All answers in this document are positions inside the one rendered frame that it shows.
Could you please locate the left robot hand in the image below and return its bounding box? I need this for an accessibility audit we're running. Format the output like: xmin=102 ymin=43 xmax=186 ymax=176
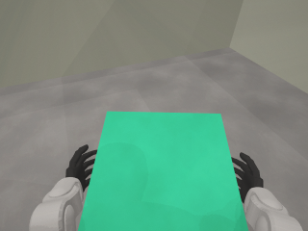
xmin=65 ymin=144 xmax=97 ymax=192

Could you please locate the robot right forearm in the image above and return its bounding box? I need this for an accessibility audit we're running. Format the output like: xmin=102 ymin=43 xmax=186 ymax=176
xmin=244 ymin=187 xmax=303 ymax=231

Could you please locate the robot left forearm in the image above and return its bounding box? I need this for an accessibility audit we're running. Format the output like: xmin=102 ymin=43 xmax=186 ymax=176
xmin=29 ymin=177 xmax=84 ymax=231

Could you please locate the carton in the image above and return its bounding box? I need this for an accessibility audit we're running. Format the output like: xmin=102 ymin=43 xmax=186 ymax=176
xmin=78 ymin=111 xmax=248 ymax=231

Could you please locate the right robot hand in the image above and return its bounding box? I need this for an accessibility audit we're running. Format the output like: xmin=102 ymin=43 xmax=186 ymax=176
xmin=231 ymin=152 xmax=264 ymax=204

